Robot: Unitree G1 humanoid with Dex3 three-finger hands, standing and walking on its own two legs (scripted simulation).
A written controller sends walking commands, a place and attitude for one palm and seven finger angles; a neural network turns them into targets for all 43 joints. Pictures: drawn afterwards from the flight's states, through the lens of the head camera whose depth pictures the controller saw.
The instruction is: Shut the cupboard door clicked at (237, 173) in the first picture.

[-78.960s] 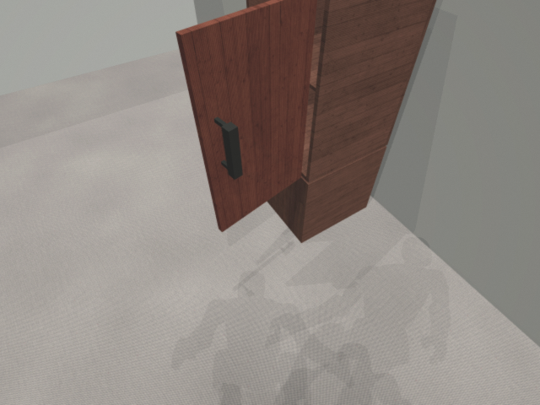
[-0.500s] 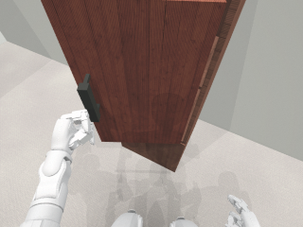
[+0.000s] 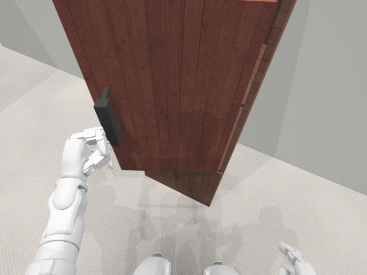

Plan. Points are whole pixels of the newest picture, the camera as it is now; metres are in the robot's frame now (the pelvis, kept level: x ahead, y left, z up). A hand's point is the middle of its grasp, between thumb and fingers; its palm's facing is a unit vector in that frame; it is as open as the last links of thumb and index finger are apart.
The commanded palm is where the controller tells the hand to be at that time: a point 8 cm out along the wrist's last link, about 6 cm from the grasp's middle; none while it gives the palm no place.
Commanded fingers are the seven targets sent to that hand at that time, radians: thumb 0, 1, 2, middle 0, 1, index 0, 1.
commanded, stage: push the door shut along its arc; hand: left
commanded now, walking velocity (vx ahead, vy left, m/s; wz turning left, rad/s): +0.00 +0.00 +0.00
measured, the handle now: (111, 117) +0.45 +0.20 +0.05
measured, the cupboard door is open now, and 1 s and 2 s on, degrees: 26 8 0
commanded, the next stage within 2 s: pull the fist back off the door in 1.66 s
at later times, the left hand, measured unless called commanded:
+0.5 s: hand (114, 133) +0.40 +0.18 +0.06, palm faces -0.05 -1.00 -0.03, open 3.2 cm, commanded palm +0.40 +0.22 +0.06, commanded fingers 0.00 0.90 0.90 -1.30 -1.50 -1.30 -1.50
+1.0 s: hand (132, 112) +0.47 +0.15 +0.06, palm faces -0.22 -0.98 -0.01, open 3.4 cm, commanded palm +0.47 +0.19 +0.06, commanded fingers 0.00 0.90 0.90 -1.30 -1.50 -1.30 -1.50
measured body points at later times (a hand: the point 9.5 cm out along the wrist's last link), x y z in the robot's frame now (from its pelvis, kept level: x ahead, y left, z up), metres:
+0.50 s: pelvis +0.00 -0.01 -0.01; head +0.08 +0.00 +0.44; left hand +0.40 +0.24 +0.06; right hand +0.10 -0.27 -0.11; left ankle +0.04 +0.06 -0.67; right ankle +0.01 -0.10 -0.67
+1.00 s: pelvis +0.00 +0.00 -0.01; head +0.11 +0.02 +0.42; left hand +0.47 +0.21 +0.06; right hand +0.05 -0.28 -0.12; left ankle +0.04 +0.06 -0.67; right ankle +0.01 -0.10 -0.67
